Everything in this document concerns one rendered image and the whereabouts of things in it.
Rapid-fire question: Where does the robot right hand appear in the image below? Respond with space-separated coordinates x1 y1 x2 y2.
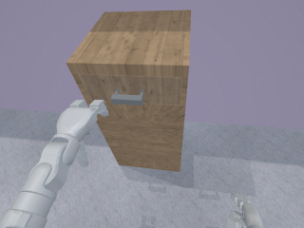
226 193 264 228

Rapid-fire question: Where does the cabinet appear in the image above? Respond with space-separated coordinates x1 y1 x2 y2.
66 9 191 172

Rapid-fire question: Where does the handle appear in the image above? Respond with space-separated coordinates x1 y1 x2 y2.
110 88 144 105

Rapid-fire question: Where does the robot left hand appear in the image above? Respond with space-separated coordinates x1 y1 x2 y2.
56 100 108 167

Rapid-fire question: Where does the robot left forearm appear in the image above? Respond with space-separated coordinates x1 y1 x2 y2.
0 133 81 228

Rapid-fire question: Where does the drawer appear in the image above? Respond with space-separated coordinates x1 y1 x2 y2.
78 73 181 105

